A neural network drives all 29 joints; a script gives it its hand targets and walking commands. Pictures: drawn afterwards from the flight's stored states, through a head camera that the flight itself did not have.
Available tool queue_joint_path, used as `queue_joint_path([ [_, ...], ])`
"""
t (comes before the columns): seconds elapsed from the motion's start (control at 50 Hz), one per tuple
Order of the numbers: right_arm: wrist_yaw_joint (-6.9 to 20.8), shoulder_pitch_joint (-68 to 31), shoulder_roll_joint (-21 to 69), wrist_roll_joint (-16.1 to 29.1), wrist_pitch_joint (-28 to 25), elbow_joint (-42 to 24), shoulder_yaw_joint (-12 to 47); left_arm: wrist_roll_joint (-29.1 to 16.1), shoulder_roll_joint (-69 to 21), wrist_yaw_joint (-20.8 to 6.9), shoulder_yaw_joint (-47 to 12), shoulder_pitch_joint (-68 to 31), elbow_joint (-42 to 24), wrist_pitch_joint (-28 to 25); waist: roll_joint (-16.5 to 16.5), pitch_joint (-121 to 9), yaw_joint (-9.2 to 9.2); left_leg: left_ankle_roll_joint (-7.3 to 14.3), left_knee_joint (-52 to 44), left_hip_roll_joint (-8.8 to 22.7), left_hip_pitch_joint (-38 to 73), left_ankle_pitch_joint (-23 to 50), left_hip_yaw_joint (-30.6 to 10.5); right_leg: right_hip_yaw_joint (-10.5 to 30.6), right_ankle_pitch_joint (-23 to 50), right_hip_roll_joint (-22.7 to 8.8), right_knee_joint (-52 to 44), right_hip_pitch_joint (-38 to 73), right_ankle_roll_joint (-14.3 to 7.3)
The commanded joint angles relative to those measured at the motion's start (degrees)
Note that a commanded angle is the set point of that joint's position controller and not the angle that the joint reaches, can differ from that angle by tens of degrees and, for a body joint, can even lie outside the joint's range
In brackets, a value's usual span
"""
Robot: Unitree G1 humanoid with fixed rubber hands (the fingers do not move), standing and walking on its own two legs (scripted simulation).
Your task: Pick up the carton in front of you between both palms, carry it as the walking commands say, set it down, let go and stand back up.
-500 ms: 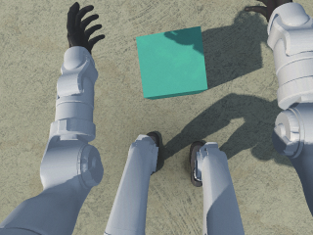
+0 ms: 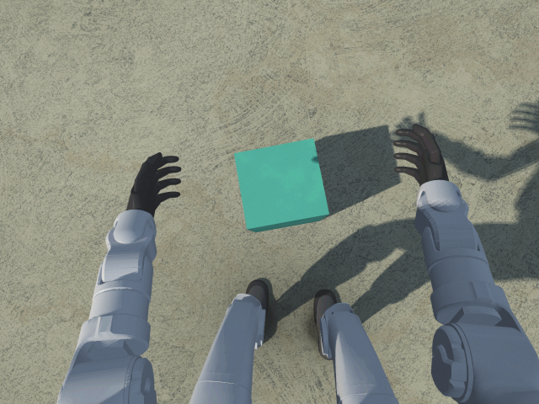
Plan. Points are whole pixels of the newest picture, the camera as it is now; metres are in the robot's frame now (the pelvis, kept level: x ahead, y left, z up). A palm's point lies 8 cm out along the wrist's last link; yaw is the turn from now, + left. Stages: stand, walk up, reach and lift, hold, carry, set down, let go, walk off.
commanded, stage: let go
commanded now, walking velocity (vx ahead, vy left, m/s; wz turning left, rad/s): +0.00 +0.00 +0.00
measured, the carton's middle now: (281, 190) +0.46 +0.05 -0.58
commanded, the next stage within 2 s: stand in 1.04 s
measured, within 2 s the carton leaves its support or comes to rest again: neither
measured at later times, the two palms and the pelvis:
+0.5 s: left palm (88, 319) +0.21 +0.24 +0.00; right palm (504, 288) +0.27 -0.22 -0.01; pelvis +0.06 +0.00 +0.07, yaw +2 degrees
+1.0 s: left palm (86, 323) +0.21 +0.24 +0.01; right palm (534, 340) +0.22 -0.23 +0.00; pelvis +0.05 -0.01 +0.07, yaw +3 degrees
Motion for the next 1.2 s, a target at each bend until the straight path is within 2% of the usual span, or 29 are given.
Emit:
queue_joint_path([
  [0.0, 0.3, -3.7, -4.9, 0.9, -2.7, -9.4, 0.9, -1.6, 6.4, -0.9, -1.5, 1.2, -6.8, -2.2, -1.5, -41.9, 0.89, -1.0, -4.1, -0.4, 37.5, 20.8, 0.9, -2.3, 13.7, 0.2, -6.8, 24.3, 1.2],
  [0.14, 1.9, 14.3, -4.9, 2.4, -5.8, -7.8, 3.2, -4.4, 5.5, -0.5, -5.6, 17.3, -7.3, -5.0, 0.0, -31.8, -0.51, -1.5, -9.1, 0.4, 49.7, 25.3, -1.5, -2.5, 12.2, -0.2, -11.6, 27.8, 0.6],
  [0.3, 3.0, 31.3, -5.8, 3.9, -8.6, -10.3, 5.4, -6.0, 5.8, 0.9, -9.0, 33.4, -12.2, -7.0, 2.1, -21.9, -1.17, -2.1, -15.6, 0.6, 61.3, 32.6, -2.3, -2.2, 15.5, -0.5, -18.9, 38.1, 0.0],
  [0.34, 3.2, 34.6, -6.1, 4.0, -9.0, -11.5, 6.0, -6.1, 6.2, 0.9, -9.5, 36.2, -13.1, -7.2, 1.3, -18.7, -1.60, -2.1, -17.9, 0.3, 62.1, 31.2, -2.0, -2.2, 16.6, -0.6, -21.0, 42.8, 0.1],
  [0.42, 3.6, 40.1, -5.8, 4.5, -8.8, -13.8, 7.7, -6.2, 7.1, 0.6, -10.3, 39.0, -14.0, -6.9, -1.7, -11.0, -2.63, -1.9, -22.8, -0.5, 61.0, 23.6, -0.7, -1.7, 18.2, -1.4, -25.1, 52.7, 0.3],
  [0.5, 4.5, 44.8, -5.8, 5.1, -7.5, -15.7, 8.7, -5.8, 7.9, 0.1, -10.5, 40.7, -14.1, -5.8, -2.8, -5.1, -3.79, -1.6, -25.9, -1.1, 62.6, 18.8, 0.0, -1.5, 18.6, -2.0, -27.7, 57.7, 0.6],
  [0.62, 6.2, 47.1, -6.0, 5.8, -4.3, -18.1, 10.0, -4.4, 8.6, 0.1, -9.7, 40.6, -13.9, -2.8, -0.9, 2.4, -4.11, -1.1, -27.7, -1.6, 65.3, 13.0, 0.6, -1.5, 14.2, -2.8, -30.2, 59.8, 0.7],
  [0.76, 6.9, 46.4, -6.5, 6.2, -1.3, -19.8, 10.5, -2.9, 8.5, 0.1, -8.6, 40.3, -13.6, 0.5, 0.2, 7.0, -3.54, -0.8, -27.5, -1.8, 66.8, 10.6, 1.0, -1.3, 11.5, -3.2, -31.0, 60.6, 0.7],
  [0.84, 6.8, 46.7, -6.5, 5.7, -0.4, -19.9, 10.2, -2.7, 8.5, -0.1, -8.6, 39.9, -14.0, 1.2, -0.8, 7.2, -3.98, -0.7, -27.1, -1.7, 68.2, 11.2, 1.0, -1.3, 12.4, -3.0, -30.6, 61.0, 0.8],
  [0.86, 5.6, 49.9, -6.5, 6.3, -2.0, -16.4, 10.1, -1.4, 10.3, 1.4, -8.7, 37.6, -18.1, 4.3, 0.4, 4.5, -3.97, -1.1, -25.4, -3.2, 66.9, 10.1, 1.4, -1.4, 17.5, -3.1, -28.7, 63.9, 0.7],
  [0.88, 5.1, 48.8, -6.8, 6.3, -2.3, -17.7, 10.1, -1.9, 9.7, 2.1, -9.3, 38.5, -17.0, 5.0, -1.3, 4.5, -4.84, -0.8, -25.1, -3.1, 66.3, 9.7, 1.1, -1.1, 19.0, -3.0, -28.0, 63.5, 0.9],
  [1.02, 4.5, 47.9, -7.5, 6.2, -2.1, -18.2, 10.5, -3.2, 8.8, 3.4, -10.2, 38.7, -17.8, 6.5, -1.6, 6.0, -4.37, -0.9, -24.9, -2.5, 64.6, 9.8, 0.5, -1.8, 16.9, -2.8, -27.3, 62.4, 0.4],
  [1.04, 2.6, 47.4, -12.9, 3.0, -3.8, -9.9, 9.1, -2.6, 15.4, 5.5, -8.4, 37.2, -9.7, 1.8, -7.7, 7.5, -3.49, -1.6, -23.7, 1.8, 57.8, 8.2, -1.8, 0.2, 6.4, -5.3, -27.6, 55.1, 0.9],
  [1.08, 2.0, 48.4, -14.1, 2.9, -5.6, -8.5, 8.9, -1.7, 14.5, 5.9, -8.8, 37.9, -8.0, -1.8, -4.2, 6.1, -4.70, -1.1, -24.1, 2.6, 58.1, 3.7, -3.0, 2.7, -1.5, -6.1, -28.7, 53.9, 0.0],
  [1.1, 2.1, 48.2, -14.0, 2.9, -6.2, -7.6, 8.9, -1.6, 14.2, 5.7, -8.9, 37.4, -7.3, -2.8, -2.3, 5.8, -4.84, -0.8, -24.9, 2.9, 57.6, 1.6, -3.6, 3.2, -2.9, -6.1, -28.6, 54.1, -0.4],
  [1.14, 2.2, 46.7, -14.1, 3.2, -7.1, -6.1, 9.1, -1.7, 14.1, 5.2, -8.8, 37.2, -5.2, -4.1, 0.7, 3.8, -4.45, -0.1, -25.8, 3.7, 56.6, 2.1, -4.9, 2.7, 0.9, -5.8, -26.8, 56.8, -0.5],
  [1.18, 2.3, 45.6, -14.2, 3.5, -7.6, -5.0, 9.2, -1.8, 14.7, 5.0, -8.8, 37.8, -2.9, -5.0, 1.3, 2.0, -3.99, 0.3, -25.6, 4.2, 56.7, 6.8, -5.3, 2.3, 6.0, -5.9, -25.9, 59.1, -0.3],
])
